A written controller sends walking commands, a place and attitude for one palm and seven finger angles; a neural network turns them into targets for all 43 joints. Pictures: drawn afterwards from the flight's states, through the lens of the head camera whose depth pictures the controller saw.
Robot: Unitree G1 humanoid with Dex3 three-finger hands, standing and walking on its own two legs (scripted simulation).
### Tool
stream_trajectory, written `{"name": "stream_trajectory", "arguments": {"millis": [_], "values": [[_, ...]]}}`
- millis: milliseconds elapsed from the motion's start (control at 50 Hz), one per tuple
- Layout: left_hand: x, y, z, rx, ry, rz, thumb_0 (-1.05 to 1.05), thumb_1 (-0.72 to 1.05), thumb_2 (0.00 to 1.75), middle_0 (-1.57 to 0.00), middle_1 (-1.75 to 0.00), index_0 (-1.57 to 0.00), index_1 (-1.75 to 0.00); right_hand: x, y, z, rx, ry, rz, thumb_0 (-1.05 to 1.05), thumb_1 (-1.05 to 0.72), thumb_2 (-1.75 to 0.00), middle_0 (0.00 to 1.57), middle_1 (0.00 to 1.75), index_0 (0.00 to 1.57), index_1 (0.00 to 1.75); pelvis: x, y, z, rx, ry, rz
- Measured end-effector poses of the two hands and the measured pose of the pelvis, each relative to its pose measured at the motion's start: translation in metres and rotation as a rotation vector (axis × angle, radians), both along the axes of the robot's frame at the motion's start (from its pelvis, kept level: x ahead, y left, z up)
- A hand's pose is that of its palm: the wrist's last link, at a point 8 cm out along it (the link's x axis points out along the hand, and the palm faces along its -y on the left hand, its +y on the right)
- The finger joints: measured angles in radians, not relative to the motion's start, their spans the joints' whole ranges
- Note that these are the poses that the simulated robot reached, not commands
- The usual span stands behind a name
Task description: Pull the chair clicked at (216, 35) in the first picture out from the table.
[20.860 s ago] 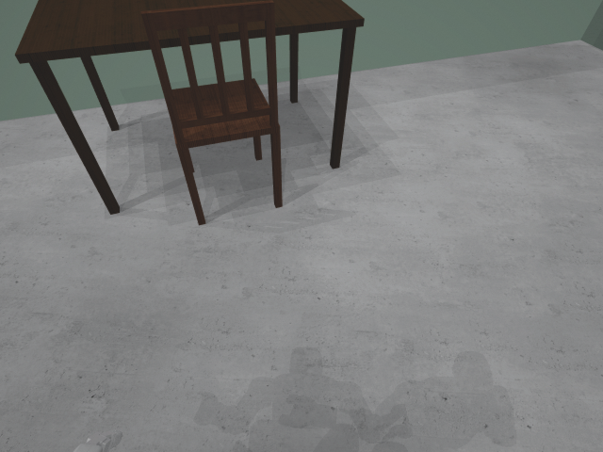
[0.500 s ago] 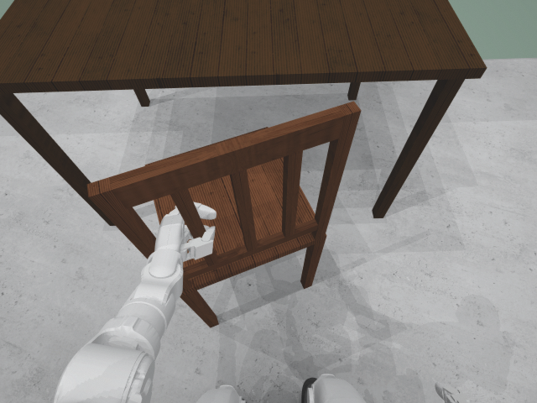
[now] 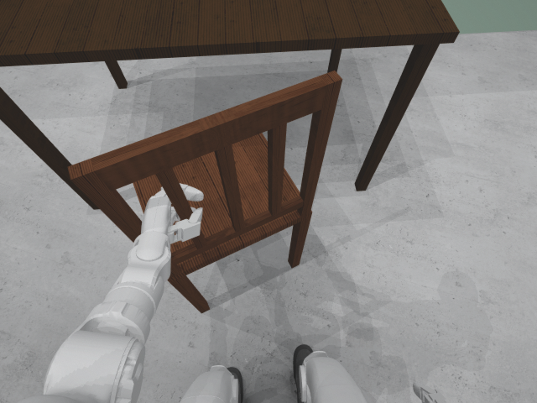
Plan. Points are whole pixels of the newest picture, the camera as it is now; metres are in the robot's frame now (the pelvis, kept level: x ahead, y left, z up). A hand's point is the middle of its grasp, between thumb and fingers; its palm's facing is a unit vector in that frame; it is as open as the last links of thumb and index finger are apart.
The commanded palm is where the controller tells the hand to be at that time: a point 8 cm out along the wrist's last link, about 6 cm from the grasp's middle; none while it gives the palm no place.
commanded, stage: step backward, pulling the chair out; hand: left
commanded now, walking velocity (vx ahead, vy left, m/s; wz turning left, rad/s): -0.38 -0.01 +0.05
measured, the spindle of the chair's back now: (232, 193) +0.46 +0.05 -0.07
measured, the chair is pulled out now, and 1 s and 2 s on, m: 0.20 0.23 0.25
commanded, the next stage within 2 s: none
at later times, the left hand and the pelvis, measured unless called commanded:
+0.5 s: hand (189, 239) +0.37 +0.12 -0.05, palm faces -0.04 -0.98 -0.21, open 5.4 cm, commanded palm +0.38 +0.17 -0.05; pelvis -0.01 +0.01 +0.00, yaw -1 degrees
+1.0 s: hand (189, 239) +0.37 +0.12 -0.05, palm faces -0.02 -0.98 -0.21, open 5.5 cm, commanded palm +0.38 +0.17 -0.05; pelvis -0.01 +0.00 +0.00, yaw +1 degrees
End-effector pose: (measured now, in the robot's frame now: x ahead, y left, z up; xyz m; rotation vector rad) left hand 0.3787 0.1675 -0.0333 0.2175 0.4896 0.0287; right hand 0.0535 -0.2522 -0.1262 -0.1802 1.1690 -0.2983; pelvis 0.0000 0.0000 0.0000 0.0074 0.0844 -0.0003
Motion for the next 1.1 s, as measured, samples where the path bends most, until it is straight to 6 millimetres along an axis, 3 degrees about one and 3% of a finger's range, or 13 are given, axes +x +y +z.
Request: {"name": "stream_trajectory", "arguments": {"millis": [120, 280, 420, 540, 640, 900, 1100], "values": [[-0.016, 0.0, 0.0, 0.003, -0.004, 0.007, 0.0, 0.65, 0.73, -0.21, -1.16, -0.5, -1.45, -0.017, -0.015, 0.001, -0.031, 0.009, -0.005, 0.01, -0.9, -0.9, 0.21, 0.3, 0.21, 0.3, -0.007, -0.003, -0.002, 0.008, -0.01, -0.004], [-0.027, 0.002, 0.0, -0.003, 0.001, 0.0, 0.0, 0.65, 0.73, -0.2, -1.17, -0.5, -1.45, -0.017, -0.023, 0.014, -0.08, -0.027, 0.0, 0.01, -0.9, -0.9, 0.2, 0.3, 0.2, 0.3, -0.012, 0.004, 0.001, 0.003, -0.023, 0.005], [-0.029, 0.005, 0.0, -0.011, 0.005, -0.019, 0.0, 0.66, 0.72, -0.18, -1.18, -0.5, -1.45, -0.002, -0.008, 0.017, -0.08, -0.07, 0.012, 0.01, -0.9, -0.9, 0.2, 0.3, 0.2, 0.3, -0.008, 0.011, 0.001, 0.0, -0.027, -0.014], [-0.03, 0.004, 0.0, -0.003, 0.0, -0.006, 0.0, 0.64, 0.74, -0.19, -1.18, -0.5, -1.45, 0.018, 0.008, 0.003, -0.011, -0.107, 0.038, 0.01, -0.9, -0.9, 0.2, 0.3, 0.2, 0.3, -0.006, 0.002, -0.005, 0.014, -0.048, -0.013], [-0.031, 0.003, 0.001, 0.013, -0.003, 0.024, 0.0, 0.62, 0.76, -0.22, -1.16, -0.5, -1.45, 0.027, 0.008, -0.007, 0.031, -0.116, 0.053, 0.01, -0.9, -0.9, 0.21, 0.3, 0.21, 0.3, -0.005, -0.007, -0.007, 0.012, -0.039, -0.001], [-0.03, 0.006, 0.001, -0.007, 0.013, -0.008, 0.01, 0.64, 0.74, -0.18, -1.2, -0.5, -1.45, 0.013, -0.01, 0.01, -0.071, -0.009, 0.097, 0.01, -0.9, -0.9, 0.2, 0.3, 0.2, 0.3, -0.008, 0.006, 0.002, 0.02, -0.017, 0.035], [-0.032, 0.003, 0.002, -0.001, 0.016, 0.035, 0.02, 0.63, 0.76, -0.2, -1.17, -0.5, -1.45, 0.007, -0.008, -0.002, -0.01, -0.045, 0.05, 0.01, -0.9, -0.9, 0.2, 0.3, 0.21, 0.3, -0.021, -0.007, -0.003, 0.017, -0.024, 0.03]]}}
